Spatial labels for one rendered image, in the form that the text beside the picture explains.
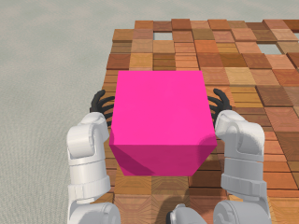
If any robot left forearm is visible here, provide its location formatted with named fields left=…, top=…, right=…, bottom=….
left=66, top=112, right=111, bottom=224

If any left robot hand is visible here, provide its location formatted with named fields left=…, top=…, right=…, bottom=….
left=90, top=90, right=115, bottom=127

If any carton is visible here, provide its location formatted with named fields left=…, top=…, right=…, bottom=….
left=108, top=70, right=218, bottom=176

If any right robot hand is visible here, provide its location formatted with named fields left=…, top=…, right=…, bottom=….
left=207, top=88, right=232, bottom=129

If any right robot shin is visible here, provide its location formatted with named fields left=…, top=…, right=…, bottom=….
left=174, top=203, right=186, bottom=210

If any robot right forearm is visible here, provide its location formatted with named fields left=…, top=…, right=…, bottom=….
left=215, top=109, right=272, bottom=224

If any robot right thigh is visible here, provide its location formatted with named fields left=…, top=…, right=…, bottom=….
left=170, top=207, right=207, bottom=224

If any robot left upper arm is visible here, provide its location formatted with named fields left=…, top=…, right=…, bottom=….
left=68, top=202, right=121, bottom=224

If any robot right upper arm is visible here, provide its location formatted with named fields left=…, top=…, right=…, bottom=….
left=213, top=200, right=271, bottom=224

